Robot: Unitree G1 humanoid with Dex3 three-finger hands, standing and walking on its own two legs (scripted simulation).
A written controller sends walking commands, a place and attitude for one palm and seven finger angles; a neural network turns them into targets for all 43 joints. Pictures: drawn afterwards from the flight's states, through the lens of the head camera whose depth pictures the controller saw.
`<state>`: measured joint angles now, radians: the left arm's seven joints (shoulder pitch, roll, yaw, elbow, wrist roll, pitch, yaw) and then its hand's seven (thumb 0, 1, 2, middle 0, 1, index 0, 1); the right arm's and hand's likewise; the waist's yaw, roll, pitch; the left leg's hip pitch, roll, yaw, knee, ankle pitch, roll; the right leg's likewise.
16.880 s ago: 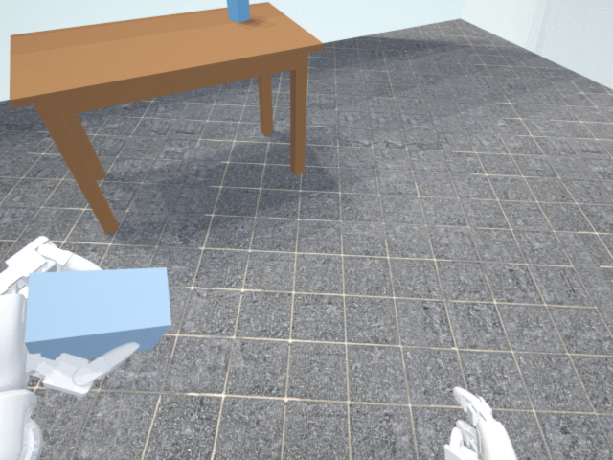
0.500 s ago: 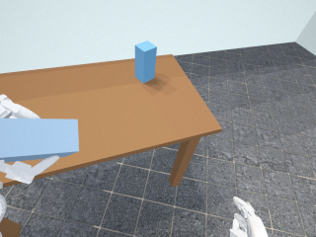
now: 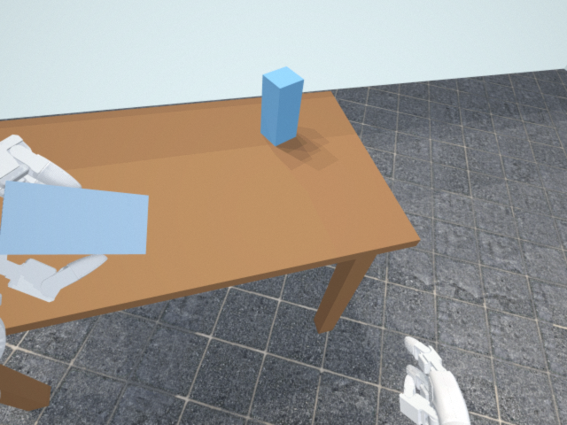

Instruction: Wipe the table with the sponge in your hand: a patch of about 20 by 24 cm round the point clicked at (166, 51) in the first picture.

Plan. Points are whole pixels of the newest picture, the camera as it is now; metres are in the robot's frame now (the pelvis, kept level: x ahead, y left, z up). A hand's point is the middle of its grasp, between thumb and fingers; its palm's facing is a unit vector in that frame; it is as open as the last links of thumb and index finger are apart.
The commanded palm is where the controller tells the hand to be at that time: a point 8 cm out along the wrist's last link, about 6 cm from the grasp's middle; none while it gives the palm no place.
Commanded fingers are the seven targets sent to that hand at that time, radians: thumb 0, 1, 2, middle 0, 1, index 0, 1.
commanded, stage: come to a stop and stand still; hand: left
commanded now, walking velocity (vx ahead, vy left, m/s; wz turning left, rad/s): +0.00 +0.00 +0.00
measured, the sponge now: (91, 225) +0.26 +0.24 +0.17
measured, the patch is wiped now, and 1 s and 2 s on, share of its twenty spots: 0.00 0.00 0.00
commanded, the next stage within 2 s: look again from close up in 0.82 s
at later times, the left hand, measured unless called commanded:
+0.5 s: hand (69, 268) +0.21 +0.24 +0.18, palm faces +0.44 -0.85 -0.30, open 10.0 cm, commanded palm +0.15 +0.27 +0.18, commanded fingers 0.00 0.10 1.30 -1.20 -1.60 -1.20 -1.60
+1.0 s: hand (69, 268) +0.22 +0.25 +0.16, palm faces +0.38 -0.86 -0.35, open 10.0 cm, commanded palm +0.16 +0.28 +0.18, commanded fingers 0.00 0.10 1.30 -1.20 -1.60 -1.20 -1.60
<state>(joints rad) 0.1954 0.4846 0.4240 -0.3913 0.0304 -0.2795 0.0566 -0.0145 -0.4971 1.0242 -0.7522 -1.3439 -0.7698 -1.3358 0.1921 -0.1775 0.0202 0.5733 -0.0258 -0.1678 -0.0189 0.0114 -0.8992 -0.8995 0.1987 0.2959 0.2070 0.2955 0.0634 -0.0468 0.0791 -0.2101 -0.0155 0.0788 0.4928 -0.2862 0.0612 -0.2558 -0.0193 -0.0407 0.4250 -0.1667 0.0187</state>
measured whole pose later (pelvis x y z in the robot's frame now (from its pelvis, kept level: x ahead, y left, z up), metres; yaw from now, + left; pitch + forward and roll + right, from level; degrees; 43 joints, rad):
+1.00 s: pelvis +0.00 +0.01 +0.00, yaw -1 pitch -2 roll -1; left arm 0.40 0.35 0.35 -0.43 -0.02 -0.24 0.10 -0.01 -0.50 1.03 -0.75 -1.34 -0.77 -1.33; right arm 0.22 -0.19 0.01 0.58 0.00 -0.15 -0.02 0.01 -0.90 -0.90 0.20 0.30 0.21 0.30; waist 0.02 -0.04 0.06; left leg -0.16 -0.02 0.09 0.46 -0.27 0.06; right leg -0.21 -0.02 -0.03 0.38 -0.14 0.03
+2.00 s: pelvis -0.01 -0.02 +0.00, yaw -1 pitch -1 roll -1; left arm 0.38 0.32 0.31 -0.39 -0.01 -0.26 0.10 -0.01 -0.49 1.03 -0.75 -1.34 -0.77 -1.33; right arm 0.23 -0.21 0.01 0.58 0.00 -0.19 -0.03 0.01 -0.90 -0.90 0.20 0.30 0.21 0.30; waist 0.02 -0.03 0.03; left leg -0.19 0.01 0.09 0.46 -0.25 0.04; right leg -0.24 0.00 -0.04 0.38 -0.13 0.00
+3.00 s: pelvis +0.00 +0.00 +0.00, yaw +0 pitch -2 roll -1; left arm 0.41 0.34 0.34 -0.47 -0.02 -0.22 0.12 -0.01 -0.49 1.03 -0.75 -1.34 -0.77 -1.33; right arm 0.21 -0.19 0.01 0.58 0.00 -0.13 -0.03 0.01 -0.90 -0.90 0.20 0.30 0.21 0.30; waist 0.02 -0.03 0.08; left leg -0.16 -0.02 0.07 0.46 -0.27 0.06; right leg -0.20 -0.02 -0.05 0.38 -0.15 0.02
